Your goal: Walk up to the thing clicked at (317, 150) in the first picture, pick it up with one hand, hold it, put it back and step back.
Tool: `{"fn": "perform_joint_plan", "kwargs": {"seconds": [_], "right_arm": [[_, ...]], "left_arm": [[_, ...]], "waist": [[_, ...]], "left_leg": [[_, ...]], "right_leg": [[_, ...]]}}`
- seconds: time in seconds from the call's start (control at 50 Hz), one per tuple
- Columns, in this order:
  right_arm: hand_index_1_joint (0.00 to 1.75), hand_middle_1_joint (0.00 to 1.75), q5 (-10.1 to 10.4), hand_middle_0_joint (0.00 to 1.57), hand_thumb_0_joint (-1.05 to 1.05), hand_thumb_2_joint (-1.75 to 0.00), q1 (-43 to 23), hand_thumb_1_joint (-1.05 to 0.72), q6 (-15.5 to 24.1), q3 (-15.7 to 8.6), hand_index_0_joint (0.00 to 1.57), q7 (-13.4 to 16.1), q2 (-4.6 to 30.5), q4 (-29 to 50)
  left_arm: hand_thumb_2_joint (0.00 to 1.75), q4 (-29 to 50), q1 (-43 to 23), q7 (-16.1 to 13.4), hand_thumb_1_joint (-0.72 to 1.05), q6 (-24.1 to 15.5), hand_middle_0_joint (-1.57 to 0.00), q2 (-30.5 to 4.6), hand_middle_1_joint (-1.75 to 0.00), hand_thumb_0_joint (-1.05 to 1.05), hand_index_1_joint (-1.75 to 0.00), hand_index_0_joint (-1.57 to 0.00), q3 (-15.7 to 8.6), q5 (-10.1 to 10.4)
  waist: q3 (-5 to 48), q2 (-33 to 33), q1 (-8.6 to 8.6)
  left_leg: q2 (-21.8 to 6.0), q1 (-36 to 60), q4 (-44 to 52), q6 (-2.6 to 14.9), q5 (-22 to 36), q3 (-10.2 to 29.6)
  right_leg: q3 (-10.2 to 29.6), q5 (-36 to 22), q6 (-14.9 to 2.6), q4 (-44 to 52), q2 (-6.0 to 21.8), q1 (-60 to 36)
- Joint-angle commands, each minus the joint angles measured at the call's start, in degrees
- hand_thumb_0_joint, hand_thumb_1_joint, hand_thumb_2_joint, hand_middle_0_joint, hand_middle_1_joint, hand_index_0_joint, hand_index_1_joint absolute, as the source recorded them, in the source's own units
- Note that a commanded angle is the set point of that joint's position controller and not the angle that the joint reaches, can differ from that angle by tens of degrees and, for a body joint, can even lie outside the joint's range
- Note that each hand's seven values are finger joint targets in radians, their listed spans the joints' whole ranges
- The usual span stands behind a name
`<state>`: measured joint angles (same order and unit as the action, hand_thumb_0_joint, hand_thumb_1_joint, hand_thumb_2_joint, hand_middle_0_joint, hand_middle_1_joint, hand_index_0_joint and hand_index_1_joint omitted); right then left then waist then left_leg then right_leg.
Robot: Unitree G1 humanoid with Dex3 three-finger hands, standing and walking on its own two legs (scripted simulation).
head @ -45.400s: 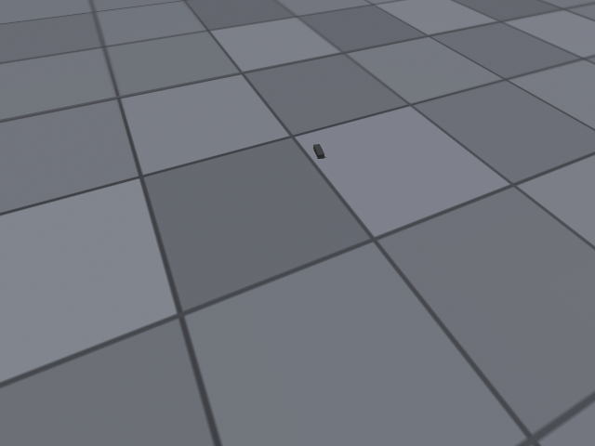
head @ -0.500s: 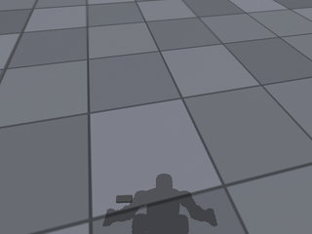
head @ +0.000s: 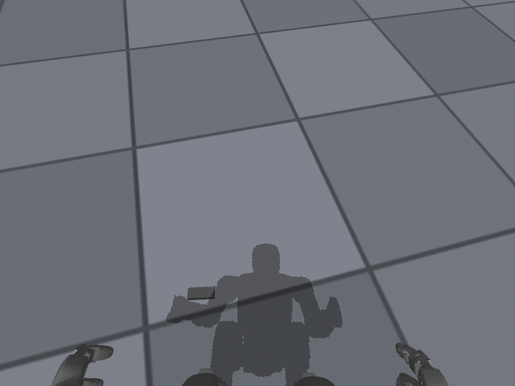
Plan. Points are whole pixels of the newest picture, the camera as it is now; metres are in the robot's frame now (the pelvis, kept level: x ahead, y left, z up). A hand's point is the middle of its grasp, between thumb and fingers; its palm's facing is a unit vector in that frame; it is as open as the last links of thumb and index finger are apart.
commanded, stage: rise first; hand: left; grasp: from above
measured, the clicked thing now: (201, 293) +0.45 +0.20 -0.72
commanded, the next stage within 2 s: none
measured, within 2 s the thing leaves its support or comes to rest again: neither
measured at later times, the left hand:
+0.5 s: hand out of the picture +0.13 +0.26 -0.22, palm faces -0.26 -0.83 -0.50, open 13.3 cm
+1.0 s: hand (150, 332) +0.27 +0.27 -0.42, palm faces -0.48 -0.33 -0.82, open 12.8 cm
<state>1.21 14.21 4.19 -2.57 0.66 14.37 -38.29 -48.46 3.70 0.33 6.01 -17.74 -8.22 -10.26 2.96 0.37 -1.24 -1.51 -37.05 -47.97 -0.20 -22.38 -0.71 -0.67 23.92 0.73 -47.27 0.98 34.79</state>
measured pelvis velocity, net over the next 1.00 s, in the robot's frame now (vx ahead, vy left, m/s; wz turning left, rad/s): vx -0.08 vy -0.01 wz -0.04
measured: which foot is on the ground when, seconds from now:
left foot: down 0.00-1.00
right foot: down 0.00-1.00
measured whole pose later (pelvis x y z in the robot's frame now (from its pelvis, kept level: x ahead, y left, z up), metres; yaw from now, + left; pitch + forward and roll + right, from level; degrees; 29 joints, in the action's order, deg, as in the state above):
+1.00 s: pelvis -0.08 -0.01 -0.28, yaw -2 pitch +34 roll -3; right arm -0.9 5.1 7.7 -3.2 -2.3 16.1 -40.7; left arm -53.3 -27.9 -8.2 -8.5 -30.3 -5.0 -47.7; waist 8.1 1.1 -2.0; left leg -2.4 -111.8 -114.3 -1.0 -36.8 3.6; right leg -2.4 39.7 -0.3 -114.1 0.0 108.5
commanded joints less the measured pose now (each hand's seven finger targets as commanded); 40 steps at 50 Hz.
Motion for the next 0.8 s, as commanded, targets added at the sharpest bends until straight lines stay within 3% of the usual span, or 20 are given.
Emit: {"fn": "perform_joint_plan", "kwargs": {"seconds": [0.0,0.08,0.26,0.34,0.4,0.46,0.48,0.5,0.56,0.58,0.6,0.62,0.66,0.68,0.7,0.78], "right_arm": [[0.3,0.3,-0.4,0.2,0.0,-0.9,-0.9,-0.89,4.2,-3.3,0.2,0.8,8.4,8.7],[0.3,0.3,-0.6,0.2,0.0,-0.9,-0.8,-0.9,4.9,-3.5,0.2,1.4,8.3,9.8],[0.3,0.3,-0.8,0.2,0.0,-0.91,-1.8,-0.92,5.9,-3.1,0.2,1.2,7.9,12.6],[0.3,0.3,-0.8,0.2,0.0,-0.9,-2.4,-0.92,6.4,-2.9,0.2,0.8,7.7,13.8],[0.3,0.3,-0.9,0.2,0.0,-0.9,-3.1,-0.92,7.0,-2.6,0.2,0.6,7.9,13.9],[0.3,0.3,-1.1,0.2,0.0,-0.91,-4.3,-0.93,7.8,-2.7,0.2,0.3,8.4,13.1],[0.3,0.3,-1.2,0.2,0.0,-0.91,-4.6,-0.93,8.0,-2.7,0.2,0.0,8.6,12.9],[0.3,0.3,-1.2,0.2,0.0,-0.91,-4.7,-0.92,8.3,-2.9,0.2,-0.3,8.9,12.8],[0.3,0.3,-1.2,0.2,0.0,-0.91,-4.9,-0.93,9.0,-3.4,0.2,-0.9,9.9,12.0],[0.3,0.3,-1.1,0.2,0.0,-0.91,-5.1,-0.93,9.0,-3.5,0.2,-1.1,10.5,11.3],[0.3,0.3,-1.0,0.2,0.0,-0.91,-5.3,-0.93,9.0,-3.7,0.2,-1.3,10.5,10.9],[0.3,0.3,-1.0,0.2,0.0,-0.91,-5.4,-0.93,9.0,-3.9,0.2,-1.4,10.7,10.8],[0.3,0.3,-0.9,0.2,0.0,-0.91,-5.4,-0.92,8.5,-4.0,0.2,-1.6,11.1,9.7],[0.3,0.3,-0.8,0.2,0.0,-0.91,-5.3,-0.93,8.3,-4.1,0.2,-1.7,11.3,9.0],[0.3,0.3,-0.7,0.2,0.0,-0.91,-5.0,-0.92,8.0,-4.3,0.2,-1.7,11.6,8.3],[0.3,0.3,-0.8,0.2,0.0,-0.91,-3.9,-0.93,6.8,-4.4,0.2,-2.0,11.7,5.5]], "left_arm": [[0.89,14.6,0.0,-1.4,-0.45,-2.2,-0.2,-11.8,-0.92,0.0,-0.93,-0.19,-3.8,-1.6],[0.88,19.3,5.5,-1.5,-0.45,-1.1,-0.22,-11.6,-0.89,0.0,-0.91,-0.21,-3.7,-3.5],[0.82,27.9,12.9,-1.9,-0.4,3.1,-0.25,-10.0,-0.88,0.0,-0.88,-0.25,-2.8,-5.3],[0.82,30.3,14.1,-2.0,-0.39,3.5,-0.25,-9.3,-0.87,0.0,-0.88,-0.25,-2.2,-6.4],[0.84,30.3,9.6,-2.4,-0.42,2.8,-0.24,-10.4,-0.88,0.0,-0.89,-0.24,-1.6,-8.4],[0.84,25.7,3.5,-2.7,-0.43,0.1,-0.24,-12.2,-0.88,0.0,-0.89,-0.23,-2.0,-12.2],[0.84,24.5,2.0,-2.9,-0.44,-1.3,-0.24,-12.8,-0.88,0.0,-0.89,-0.24,-2.3,-13.1],[0.84,23.6,1.7,-3.2,-0.42,-2.6,-0.24,-12.6,-0.89,0.0,-0.89,-0.24,-2.0,-14.7],[0.85,22.2,-3.4,-3.8,-0.43,-6.8,-0.26,-12.1,-0.87,0.0,-0.89,-0.25,0.5,-18.5],[0.86,21.8,-5.0,-4.5,-0.43,-8.1,-0.26,-14.5,-0.87,0.0,-0.88,-0.25,-1.1,-19.8],[0.85,21.4,-6.5,-5.0,-0.42,-9.4,-0.27,-14.4,-0.87,0.0,-0.88,-0.26,-0.2,-20.8],[0.85,21.4,-7.7,-5.7,-0.41,-10.4,-0.29,-15.5,-0.85,0.0,-0.87,-0.27,-0.9,-22.1],[0.86,19.5,-9.0,-7.3,-0.41,-11.3,-0.27,-17.9,-0.87,0.0,-0.89,-0.26,-2.0,-24.6],[0.87,19.2,-12.0,-8.0,-0.43,-11.6,-0.27,-18.5,-0.87,0.0,-0.89,-0.25,-1.6,-25.7],[0.88,18.6,-13.3,-8.9,-0.42,-11.7,-0.26,-21.0,-0.88,0.0,-0.9,-0.24,-3.2,-27.1],[0.86,12.0,-24.1,-10.6,-0.41,-12.0,-0.28,-23.2,-0.86,0.0,-0.88,-0.26,-2.9,-31.5]], "waist": [[14.5,1.3,0.53],[16.5,2.5,0.06],[18.6,2.9,-0.31],[19.1,3.4,-0.13],[17.8,3.7,-1.62],[17.8,3.2,-2.29],[18.7,3.3,-1.81],[20.7,4.4,-1.35],[25.5,5.2,-2.11],[27.3,5.7,-1.5],[29.1,6.1,-1.25],[31.0,6.0,-0.99],[33.9,6.3,-0.25],[34.8,5.9,-0.88],[36.2,6.2,0.12],[38.4,4.9,-0.58]], "left_leg": [[1.2,3.9,-0.8,0.55,11.5,0.1],[0.9,2.6,-4.1,0.7,13.4,0.3],[0.3,-2.3,-10.3,0.88,16.2,1.8],[0.3,-5.0,-12.7,0.69,15.7,2.1],[0.1,-9.3,-15.2,0.6,10.6,2.7],[0.3,-16.6,-21.1,0.85,6.7,3.0],[0.2,-18.5,-22.7,0.67,5.8,3.4],[0.5,-19.1,-24.6,0.63,5.9,3.2],[0.4,-22.3,-29.1,0.22,4.0,4.4],[0.3,-23.8,-30.8,0.22,4.1,4.6],[0.4,-24.7,-32.4,0.13,4.3,4.6],[0.5,-26.0,-34.3,0.21,3.6,4.4],[0.8,-28.8,-37.9,0.44,5.6,3.8],[0.8,-30.6,-39.5,0.55,5.1,3.7],[0.8,-31.2,-40.8,0.6,5.8,3.4],[0.8,-38.3,-46.4,0.91,3.3,3.0]], "right_leg": [[-0.9,-10.9,-1.45,0.1,-1.5,1.3],[-0.6,-12.6,-1.32,-2.8,-1.4,3.8],[-1.4,-13.0,-1.51,-8.9,-1.6,9.0],[-1.6,-11.6,-1.65,-12.0,-1.6,12.7],[-1.8,-8.0,-1.74,-15.2,-1.7,17.8],[-1.5,-4.9,-1.78,-21.2,-1.7,25.8],[-1.6,-3.6,-1.85,-23.8,-1.6,28.2],[-1.4,-3.3,-1.93,-26.0,-1.7,30.8],[-1.6,-1.9,-1.98,-32.1,-1.5,37.6],[-1.5,-1.9,-2.07,-34.1,-1.5,39.5],[-1.5,-2.1,-2.12,-36.0,-1.5,41.3],[-1.4,-1.8,-2.11,-37.4,-1.6,42.8],[-1.2,-3.7,-2.13,-40.1,-1.6,44.5],[-1.3,-3.5,-2.12,-41.2,-1.7,45.8],[-1.3,-4.1,-2.18,-42.2,-1.6,46.3],[-1.6,-2.3,-2.13,-45.8,-1.7,50.5]]}}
